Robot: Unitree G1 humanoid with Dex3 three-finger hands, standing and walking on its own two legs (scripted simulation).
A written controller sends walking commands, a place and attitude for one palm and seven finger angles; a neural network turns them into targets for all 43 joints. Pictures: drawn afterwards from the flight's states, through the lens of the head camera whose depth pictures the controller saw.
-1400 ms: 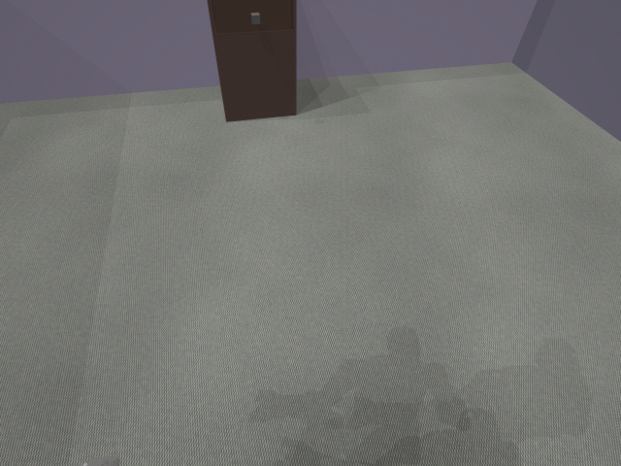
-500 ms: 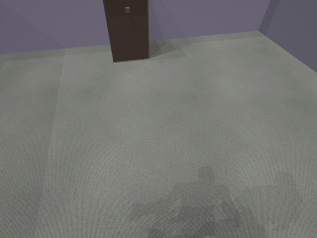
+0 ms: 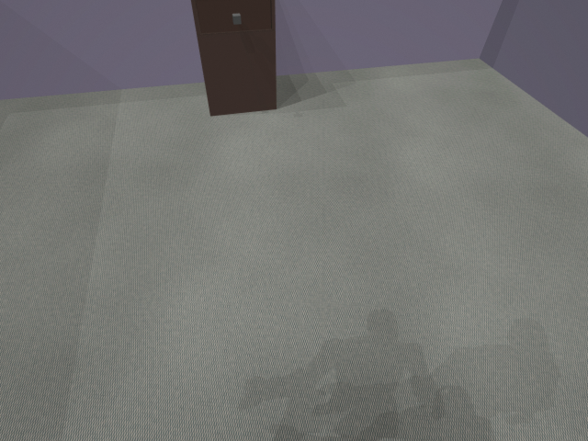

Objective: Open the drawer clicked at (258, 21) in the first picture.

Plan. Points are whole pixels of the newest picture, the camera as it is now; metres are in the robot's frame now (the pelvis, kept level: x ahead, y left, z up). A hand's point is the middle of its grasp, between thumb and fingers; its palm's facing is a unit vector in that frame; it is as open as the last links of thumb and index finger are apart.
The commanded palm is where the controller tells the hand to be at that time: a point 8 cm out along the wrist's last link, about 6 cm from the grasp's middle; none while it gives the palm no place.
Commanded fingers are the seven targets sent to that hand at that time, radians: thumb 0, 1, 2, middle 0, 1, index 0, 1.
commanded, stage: look at it before walking up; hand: left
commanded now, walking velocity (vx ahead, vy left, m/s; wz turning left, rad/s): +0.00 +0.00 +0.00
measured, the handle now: (236, 17) +2.10 +0.43 -0.19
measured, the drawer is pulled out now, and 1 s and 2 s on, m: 0.00 0.00 0.00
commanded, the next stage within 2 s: walk to a spot facing it in 0.14 s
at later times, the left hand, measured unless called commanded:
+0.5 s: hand out of the picture +0.04 +0.22 -0.19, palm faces +0.02 -0.98 -0.21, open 7.4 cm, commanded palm none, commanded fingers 0.00 0.90 0.90 -0.20 -0.30 -0.20 -0.30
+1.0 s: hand (226, 334) +0.34 +0.15 -0.19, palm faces -0.07 -0.98 -0.21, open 7.3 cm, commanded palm none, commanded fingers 0.00 0.90 0.90 -0.20 -0.30 -0.20 -0.30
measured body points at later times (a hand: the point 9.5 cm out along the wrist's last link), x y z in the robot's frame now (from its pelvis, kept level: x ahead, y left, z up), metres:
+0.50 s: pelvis +0.03 +0.02 -0.01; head +0.02 +0.03 +0.44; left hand +0.04 +0.27 -0.17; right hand +0.05 -0.25 -0.15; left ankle +0.00 +0.13 -0.75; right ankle +0.00 -0.12 -0.75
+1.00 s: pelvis +0.21 -0.03 -0.03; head +0.24 -0.03 +0.42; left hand +0.34 +0.21 -0.17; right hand +0.06 -0.21 -0.17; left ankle +0.07 +0.11 -0.65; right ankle +0.28 -0.12 -0.75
